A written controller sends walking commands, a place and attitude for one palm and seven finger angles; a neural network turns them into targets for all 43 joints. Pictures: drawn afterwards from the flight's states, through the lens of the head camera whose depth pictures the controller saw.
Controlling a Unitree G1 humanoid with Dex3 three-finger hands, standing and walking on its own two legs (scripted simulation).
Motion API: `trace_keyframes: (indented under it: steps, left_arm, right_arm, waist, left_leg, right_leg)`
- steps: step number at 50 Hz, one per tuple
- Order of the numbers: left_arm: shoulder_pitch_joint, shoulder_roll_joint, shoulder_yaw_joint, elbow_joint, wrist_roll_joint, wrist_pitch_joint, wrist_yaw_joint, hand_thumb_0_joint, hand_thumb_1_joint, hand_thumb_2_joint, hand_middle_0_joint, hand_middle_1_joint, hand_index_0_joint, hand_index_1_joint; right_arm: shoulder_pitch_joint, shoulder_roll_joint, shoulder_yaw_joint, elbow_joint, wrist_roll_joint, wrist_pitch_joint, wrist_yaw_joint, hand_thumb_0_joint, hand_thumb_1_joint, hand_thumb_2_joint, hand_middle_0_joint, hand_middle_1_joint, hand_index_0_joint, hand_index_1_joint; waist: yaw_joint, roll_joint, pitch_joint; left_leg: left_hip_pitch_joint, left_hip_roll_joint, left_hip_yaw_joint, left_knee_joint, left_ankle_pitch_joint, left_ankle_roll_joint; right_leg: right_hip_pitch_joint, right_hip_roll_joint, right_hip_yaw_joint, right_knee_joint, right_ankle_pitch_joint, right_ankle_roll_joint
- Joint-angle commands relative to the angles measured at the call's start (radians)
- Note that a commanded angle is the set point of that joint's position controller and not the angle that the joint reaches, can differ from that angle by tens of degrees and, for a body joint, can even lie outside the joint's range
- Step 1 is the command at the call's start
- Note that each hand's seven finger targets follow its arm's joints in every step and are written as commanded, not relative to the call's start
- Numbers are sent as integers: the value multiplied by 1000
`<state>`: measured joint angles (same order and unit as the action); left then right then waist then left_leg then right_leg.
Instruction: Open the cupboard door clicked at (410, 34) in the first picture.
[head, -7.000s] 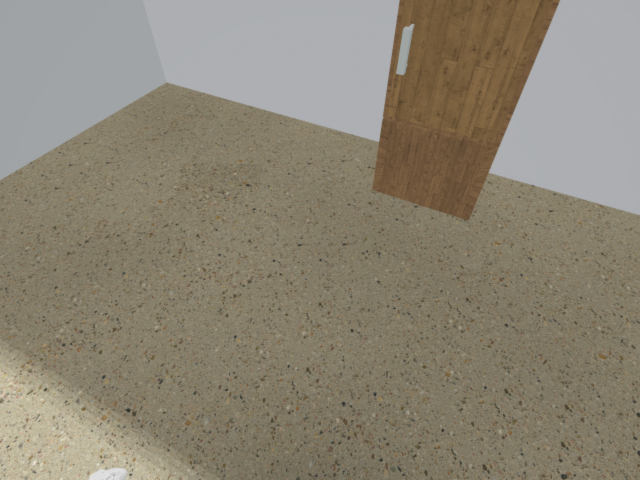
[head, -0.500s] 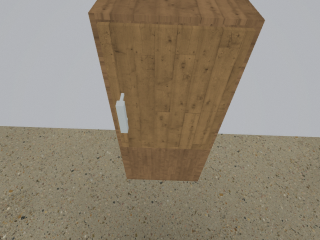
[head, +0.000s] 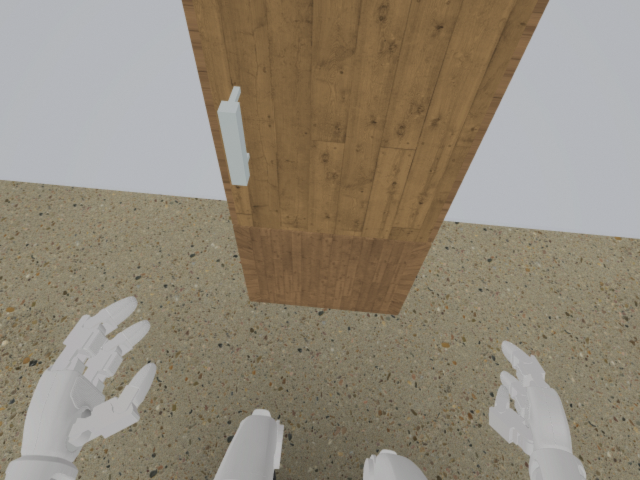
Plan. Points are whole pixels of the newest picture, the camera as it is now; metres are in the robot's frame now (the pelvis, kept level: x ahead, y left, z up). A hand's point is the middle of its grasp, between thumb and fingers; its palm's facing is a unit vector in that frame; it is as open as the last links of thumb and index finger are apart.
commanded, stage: raise the hand with hooked fingers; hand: left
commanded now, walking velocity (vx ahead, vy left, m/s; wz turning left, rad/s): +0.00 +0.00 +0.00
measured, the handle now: (238, 137) +0.60 +0.21 +0.05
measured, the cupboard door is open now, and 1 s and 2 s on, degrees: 0 0 0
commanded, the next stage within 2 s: move the hooked fingers beside the handle in 1.64 s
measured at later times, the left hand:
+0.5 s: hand (116, 336) +0.25 +0.26 +0.05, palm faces +0.02 -1.00 -0.05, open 11.8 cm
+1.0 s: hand (86, 305) +0.28 +0.30 +0.06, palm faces +0.03 -1.00 -0.06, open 13.9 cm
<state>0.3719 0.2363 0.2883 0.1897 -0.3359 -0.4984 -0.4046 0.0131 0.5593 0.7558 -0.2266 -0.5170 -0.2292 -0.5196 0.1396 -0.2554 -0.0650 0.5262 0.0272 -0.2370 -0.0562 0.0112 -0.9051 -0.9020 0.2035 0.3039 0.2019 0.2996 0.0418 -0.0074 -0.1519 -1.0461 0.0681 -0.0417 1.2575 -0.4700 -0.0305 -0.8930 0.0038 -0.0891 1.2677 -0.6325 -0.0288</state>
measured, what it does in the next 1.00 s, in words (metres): stands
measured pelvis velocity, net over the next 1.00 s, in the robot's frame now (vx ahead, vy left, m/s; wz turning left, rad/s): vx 0.00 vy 0.04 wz -0.01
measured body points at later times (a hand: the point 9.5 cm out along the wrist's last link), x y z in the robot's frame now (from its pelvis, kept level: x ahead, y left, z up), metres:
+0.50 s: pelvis +0.00 +0.02 +0.01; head +0.08 +0.04 +0.45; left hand +0.24 +0.32 +0.05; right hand +0.15 -0.24 -0.08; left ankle +0.07 +0.14 -0.63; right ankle +0.00 -0.10 -0.63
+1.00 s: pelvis +0.00 +0.04 +0.02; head +0.08 +0.07 +0.46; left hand +0.27 +0.36 +0.06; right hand +0.18 -0.20 -0.06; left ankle +0.07 +0.14 -0.63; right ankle +0.00 -0.10 -0.63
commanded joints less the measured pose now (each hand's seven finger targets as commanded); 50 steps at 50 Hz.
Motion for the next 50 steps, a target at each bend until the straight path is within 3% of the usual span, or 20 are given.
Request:
trace_keyframes:
  steps: [1, 4, 8, 9, 11, 13, 18, 24, 26, 32, 37, 41, 42, 46, 50]
  left_arm:
    - [-233, 217, 69, -380, -16, -83, 9, 0, 340, 660, -240, -660, -240, -660]
    - [-209, 229, 75, -270, -20, -28, -22, 0, 270, 630, -245, -705, -245, -705]
    - [-159, 265, 143, -192, -56, 60, -55, 0, 177, 590, -252, -765, -252, -765]
    - [-141, 276, 171, -181, -64, 74, -52, 0, 153, 580, -253, -780, -253, -780]
    - [-123, 274, 195, -177, -76, 80, -47, 0, 107, 560, -257, -810, -257, -810]
    - [-118, 250, 181, -183, -70, 66, -29, 0, 60, 540, -260, -840, -260, -840]
    - [-156, 229, 147, -148, -44, 22, 0, 0, -57, 490, -268, -915, -268, -915]
    - [-202, 266, 154, -189, -34, 3, 2, 0, -197, 430, -278, -1005, -278, -1005]
    - [-212, 285, 172, -198, -36, 3, 5, 0, -243, 410, -282, -1035, -282, -1035]
    - [-251, 269, 142, -187, -27, 27, 1, 0, -383, 350, -292, -1125, -292, -1125]
    - [-309, 291, 143, -168, -17, 62, -8, 0, -500, 300, -300, -1200, -300, -1200]
    - [-357, 317, 162, -143, -17, 73, -17, 0, -500, 300, -300, -1200, -300, -1200]
    - [-368, 322, 166, -127, -19, 76, -20, 0, -500, 300, -300, -1200, -300, -1200]
    - [-404, 350, 188, -112, -21, 78, -36, 0, -500, 300, -300, -1200, -300, -1200]
    - [-427, 371, 202, -59, -24, 87, -52, 0, -500, 300, -300, -1200, -300, -1200]
  right_arm:
    - [36, -108, -18, -91, -5, -59, -42, 0, -900, -900, 200, 300, 200, 300]
    - [35, -114, -9, -63, 1, -61, -51, 0, -900, -900, 200, 300, 200, 300]
    - [32, -115, -3, -71, 6, -58, -53, 0, -900, -900, 200, 300, 200, 300]
    - [33, -112, -5, -70, 8, -55, -52, 0, -900, -900, 200, 300, 200, 300]
    - [32, -104, -7, -73, 4, -51, -43, 0, -900, -900, 200, 300, 200, 300]
    - [38, -102, -12, -69, 3, -50, -34, 0, -900, -900, 200, 300, 200, 300]
    - [60, -119, -18, -66, 1, -46, -23, 0, -900, -900, 200, 300, 200, 300]
    - [84, -140, -13, -82, 2, -42, -25, 0, -900, -900, 200, 300, 200, 300]
    - [89, -143, -12, -87, 1, -38, -24, 0, -900, -900, 200, 300, 200, 300]
    - [94, -153, -4, -97, 1, -24, -18, 0, -900, -900, 200, 300, 200, 300]
    - [101, -162, 5, -111, 1, -13, -17, 0, -900, -900, 200, 300, 200, 300]
    - [104, -164, 12, -117, 1, -7, -22, 0, -900, -900, 200, 300, 200, 300]
    - [106, -165, 12, -118, 1, -5, -23, 0, -900, -900, 200, 300, 200, 300]
    - [111, -168, 14, -115, 0, -4, -25, 0, -900, -900, 200, 300, 200, 300]
    - [117, -171, 14, -109, 3, 0, -29, 0, -900, -900, 200, 300, 200, 300]
  waist:
    - [-78, 82, -205]
    - [-83, 77, -166]
    - [-38, 56, -232]
    - [-28, 32, -251]
    - [-10, 41, -275]
    - [-14, 38, -268]
    - [-39, 14, -219]
    - [-36, 86, -249]
    - [-29, 96, -269]
    - [-45, 142, -248]
    - [-56, 157, -233]
    - [-52, 162, -237]
    - [-57, 135, -232]
    - [-51, 161, -267]
    - [-53, 132, -251]
  left_leg:
    - [219, -34, 23, -101, 122, 67]
    - [181, -34, 17, -103, 103, 66]
    - [190, -38, 17, -124, 149, 66]
    - [193, -38, 16, -127, 169, 65]
    - [202, -39, 15, -135, 210, 62]
    - [228, -39, 15, -155, 223, 62]
    - [242, -41, 9, -187, 168, 63]
    - [318, -39, -6, -236, 146, 61]
    - [333, -37, -10, -241, 160, 58]
    - [384, -32, -35, -272, 141, 47]
    - [406, -30, -58, -301, 89, 40]
    - [411, -32, -58, -302, 90, 38]
    - [404, -32, -58, -304, 75, 40]
    - [427, -33, -53, -290, 133, 39]
    - [404, -33, -49, -288, 122, 44]
  right_leg:
    - [-2, 18, 156, -309, 129, 17]
    - [-9, 14, 157, -328, 100, 22]
    - [71, 4, 162, -334, 150, 29]
    - [95, -1, 162, -332, 189, 36]
    - [119, -2, 146, -309, 265, 36]
    - [97, 4, 119, -298, 289, 36]
    - [12, 21, 72, -287, 189, 25]
    - [-12, 27, 30, -267, 187, 11]
    - [-6, 31, 25, -260, 199, 8]
    - [-37, 35, 2, -257, 204, 4]
    - [-58, 37, -6, -264, 186, 3]
    - [-54, 38, -5, -266, 186, -1]
    - [-50, 38, -5, -273, 179, 2]
    - [-44, 38, -2, -270, 205, -2]
    - [-36, 41, 2, -277, 200, -2]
